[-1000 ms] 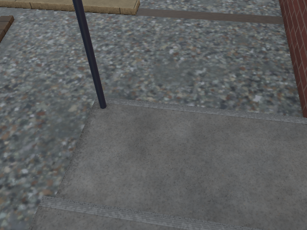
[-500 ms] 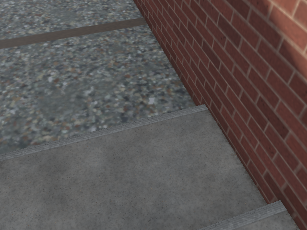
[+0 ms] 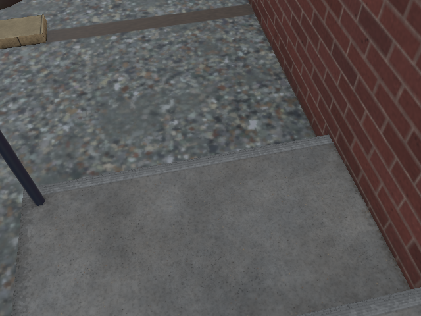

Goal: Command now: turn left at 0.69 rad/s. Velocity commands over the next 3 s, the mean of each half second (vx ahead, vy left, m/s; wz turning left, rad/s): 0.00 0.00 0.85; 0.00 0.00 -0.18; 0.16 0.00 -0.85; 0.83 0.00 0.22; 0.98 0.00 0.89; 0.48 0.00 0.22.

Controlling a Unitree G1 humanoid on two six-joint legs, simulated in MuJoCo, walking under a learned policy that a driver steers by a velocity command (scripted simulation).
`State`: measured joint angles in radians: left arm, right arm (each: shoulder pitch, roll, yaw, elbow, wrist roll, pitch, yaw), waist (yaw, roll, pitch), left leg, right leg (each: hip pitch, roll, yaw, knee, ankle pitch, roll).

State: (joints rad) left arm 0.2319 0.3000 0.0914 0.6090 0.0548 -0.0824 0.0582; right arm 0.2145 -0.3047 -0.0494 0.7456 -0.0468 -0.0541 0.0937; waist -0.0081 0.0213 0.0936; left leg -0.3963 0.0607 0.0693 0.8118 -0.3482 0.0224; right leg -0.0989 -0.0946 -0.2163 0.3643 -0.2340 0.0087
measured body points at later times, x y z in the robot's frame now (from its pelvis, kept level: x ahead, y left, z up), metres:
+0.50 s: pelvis +0.06 +0.06 +0.00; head +0.09 +0.08 +0.45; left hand +0.04 +0.38 -0.10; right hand +0.31 -0.11 -0.09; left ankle +0.05 +0.14 -0.75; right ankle +0.16 -0.09 -0.71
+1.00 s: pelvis +0.13 +0.04 +0.00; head +0.16 +0.05 +0.45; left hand +0.17 +0.34 -0.10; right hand +0.39 -0.17 -0.07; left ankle +0.04 +0.16 -0.70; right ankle +0.18 -0.06 -0.75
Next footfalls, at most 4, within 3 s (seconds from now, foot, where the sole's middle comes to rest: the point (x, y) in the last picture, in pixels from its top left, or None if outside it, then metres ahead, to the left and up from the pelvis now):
0.10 left None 0.09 0.14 -0.78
0.66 right None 0.21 -0.04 -0.78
1.10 left None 0.12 0.17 -0.78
1.72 right None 0.34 -0.15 -0.78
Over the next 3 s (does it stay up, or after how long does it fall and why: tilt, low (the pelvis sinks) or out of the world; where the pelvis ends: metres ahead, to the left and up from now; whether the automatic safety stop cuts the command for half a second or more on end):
stays up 1.16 0.10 -0.15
